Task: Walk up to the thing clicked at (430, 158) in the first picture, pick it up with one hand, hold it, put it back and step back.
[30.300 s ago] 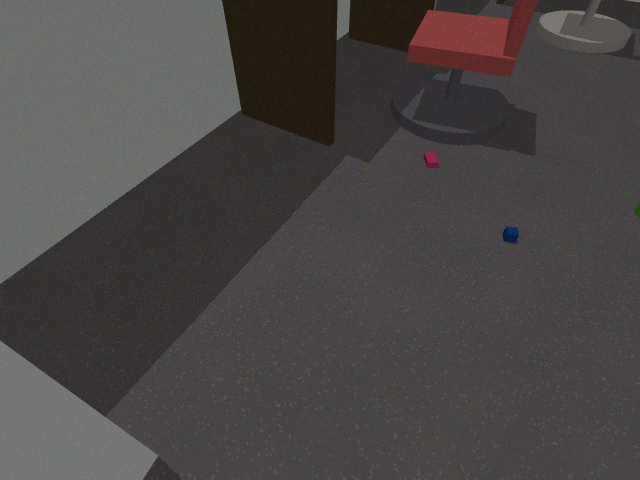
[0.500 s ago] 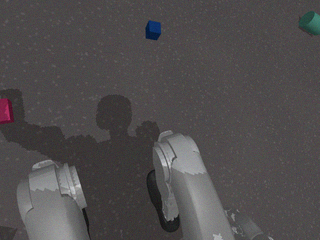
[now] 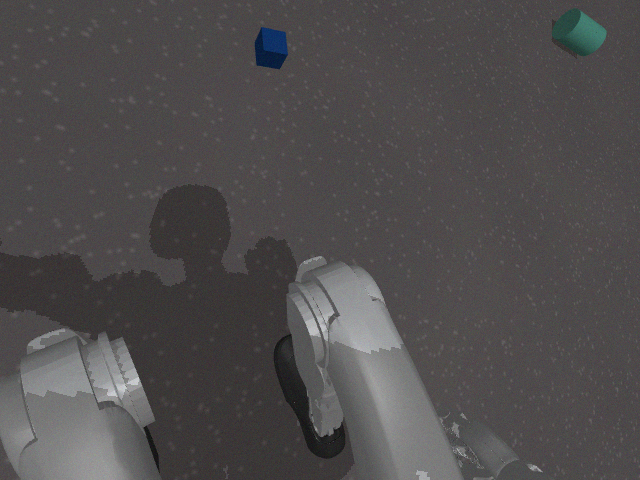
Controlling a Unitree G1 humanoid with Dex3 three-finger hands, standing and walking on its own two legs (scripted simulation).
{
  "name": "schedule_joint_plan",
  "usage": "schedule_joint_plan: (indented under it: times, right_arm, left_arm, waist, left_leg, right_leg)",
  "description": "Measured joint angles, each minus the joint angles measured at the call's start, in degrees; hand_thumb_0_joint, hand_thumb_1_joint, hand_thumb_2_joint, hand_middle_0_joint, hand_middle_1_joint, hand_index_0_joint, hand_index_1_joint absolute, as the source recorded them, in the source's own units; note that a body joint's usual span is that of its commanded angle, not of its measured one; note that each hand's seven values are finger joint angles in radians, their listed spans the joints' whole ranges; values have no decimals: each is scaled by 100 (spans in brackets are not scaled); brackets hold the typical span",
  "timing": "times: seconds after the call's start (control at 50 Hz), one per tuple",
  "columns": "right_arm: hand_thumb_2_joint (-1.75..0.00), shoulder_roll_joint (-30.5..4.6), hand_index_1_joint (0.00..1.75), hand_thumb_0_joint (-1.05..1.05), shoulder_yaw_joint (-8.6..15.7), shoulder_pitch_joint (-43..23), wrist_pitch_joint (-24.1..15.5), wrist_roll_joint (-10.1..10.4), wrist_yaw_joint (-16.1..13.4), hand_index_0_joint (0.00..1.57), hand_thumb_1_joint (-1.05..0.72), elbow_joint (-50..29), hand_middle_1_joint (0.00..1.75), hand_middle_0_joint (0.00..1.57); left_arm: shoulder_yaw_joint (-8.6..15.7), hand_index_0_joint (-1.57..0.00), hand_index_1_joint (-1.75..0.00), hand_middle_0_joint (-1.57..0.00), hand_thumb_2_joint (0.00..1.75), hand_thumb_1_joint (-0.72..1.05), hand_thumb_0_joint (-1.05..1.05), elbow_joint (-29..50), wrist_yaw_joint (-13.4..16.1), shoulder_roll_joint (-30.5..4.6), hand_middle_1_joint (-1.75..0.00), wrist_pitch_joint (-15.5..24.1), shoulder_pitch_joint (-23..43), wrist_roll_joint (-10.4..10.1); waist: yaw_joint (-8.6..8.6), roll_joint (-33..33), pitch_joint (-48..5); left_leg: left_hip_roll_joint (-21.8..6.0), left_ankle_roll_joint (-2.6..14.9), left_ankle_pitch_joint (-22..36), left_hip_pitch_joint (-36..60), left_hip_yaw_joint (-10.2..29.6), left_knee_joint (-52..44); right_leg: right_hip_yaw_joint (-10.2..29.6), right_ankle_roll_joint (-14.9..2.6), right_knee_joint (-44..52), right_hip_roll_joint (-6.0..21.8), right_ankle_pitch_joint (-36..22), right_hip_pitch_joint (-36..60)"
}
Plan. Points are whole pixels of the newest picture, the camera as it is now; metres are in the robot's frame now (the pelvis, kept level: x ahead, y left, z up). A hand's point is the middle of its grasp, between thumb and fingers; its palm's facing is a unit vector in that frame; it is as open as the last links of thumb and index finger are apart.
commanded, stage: rest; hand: left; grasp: from above
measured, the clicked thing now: out of the picture +0.44 +0.33 -0.26
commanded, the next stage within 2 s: open in 0.68 s
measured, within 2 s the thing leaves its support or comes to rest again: rests again in 0.40 s
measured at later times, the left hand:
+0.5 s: hand out of the picture +0.44 +0.34 -0.24, palm faces -0.43 -0.12 -0.89, open 8.2 cm
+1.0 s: hand out of the picture +0.43 +0.34 -0.24, palm faces -0.44 -0.12 -0.89, open 8.6 cm
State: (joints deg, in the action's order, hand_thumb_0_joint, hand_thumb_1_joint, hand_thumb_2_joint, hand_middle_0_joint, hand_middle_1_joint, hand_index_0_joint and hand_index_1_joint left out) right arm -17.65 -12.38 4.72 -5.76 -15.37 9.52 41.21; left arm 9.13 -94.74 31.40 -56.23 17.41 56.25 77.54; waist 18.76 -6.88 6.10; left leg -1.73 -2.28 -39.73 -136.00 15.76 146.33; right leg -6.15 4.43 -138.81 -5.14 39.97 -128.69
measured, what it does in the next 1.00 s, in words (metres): stands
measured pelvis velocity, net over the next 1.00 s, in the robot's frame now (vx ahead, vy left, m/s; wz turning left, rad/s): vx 0.00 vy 0.01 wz -0.04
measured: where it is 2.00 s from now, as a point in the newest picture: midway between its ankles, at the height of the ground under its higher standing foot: (236, 454)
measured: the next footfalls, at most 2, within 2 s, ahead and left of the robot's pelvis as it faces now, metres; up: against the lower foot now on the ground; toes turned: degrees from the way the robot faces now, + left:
none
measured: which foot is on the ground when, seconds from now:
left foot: down 0.00-1.00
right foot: down 0.00-1.00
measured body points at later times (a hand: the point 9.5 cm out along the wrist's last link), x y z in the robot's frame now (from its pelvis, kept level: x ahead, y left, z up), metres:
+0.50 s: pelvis +0.00 +0.01 +0.00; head +0.26 +0.14 +0.34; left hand +0.46 +0.35 -0.19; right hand +0.08 -0.25 -0.07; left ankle +0.07 +0.14 -0.26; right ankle +0.11 -0.13 -0.26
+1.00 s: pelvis +0.00 +0.01 +0.00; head +0.26 +0.14 +0.33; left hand +0.45 +0.35 -0.19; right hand +0.07 -0.25 -0.06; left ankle +0.07 +0.14 -0.26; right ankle +0.11 -0.13 -0.26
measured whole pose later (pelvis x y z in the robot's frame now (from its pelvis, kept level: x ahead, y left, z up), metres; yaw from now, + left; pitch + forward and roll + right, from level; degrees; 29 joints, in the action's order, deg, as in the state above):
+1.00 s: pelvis +0.00 +0.01 +0.00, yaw -2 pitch +25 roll -14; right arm -18.4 -18.2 2.3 -10.1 -17.5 12.2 39.2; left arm 6.9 -98.0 35.6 -60.4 18.3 56.5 77.2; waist 20.1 -9.4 9.3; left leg -1.9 -1.7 -40.5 -135.0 18.0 148.2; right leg -7.9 4.7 -138.4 -5.9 39.6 -126.7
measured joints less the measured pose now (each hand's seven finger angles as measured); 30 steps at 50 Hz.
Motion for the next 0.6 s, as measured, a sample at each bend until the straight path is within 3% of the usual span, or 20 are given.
schedule_joint_plan:
  times: [0.18,0.34,0.46,0.6]
  right_arm:
    - [-89,-5,30,0,-152,-104,-188,-85,82,20,-90,-41,30,20]
    - [-90,23,30,0,-276,-204,-345,-138,212,20,-90,-76,30,20]
    - [-90,17,30,0,-313,-233,-442,-152,280,20,-90,-130,30,20]
    - [-90,-38,30,0,-379,-203,-485,-134,306,20,-91,-150,30,20]
  left_arm:
    - [-201,-95,-19,-90,14,27,-2,-180,194,-116,-20,33,129,72]
    - [-147,-96,-18,-91,12,27,-2,-225,414,-114,-20,-69,121,115]
    - [-96,-96,-18,-91,13,27,-2,-308,457,-201,-19,-208,162,33]
    - [-54,-96,-18,-91,14,27,-2,-349,279,-306,-19,-228,147,-150]
  waist:
    - [49,-116,67]
    - [101,-138,113]
    - [146,-146,162]
    - [164,-138,261]
  left_leg:
    - [5,32,-33,7,69,83]
    - [-6,62,-96,23,100,122]
    - [-14,72,-103,10,117,144]
    - [-13,82,-98,19,133,165]
  right_leg:
    - [-59,-32,-3,-20,16,63]
    - [-84,-7,8,-33,49,107]
    - [-96,7,9,-43,39,100]
    - [-107,38,7,-48,36,123]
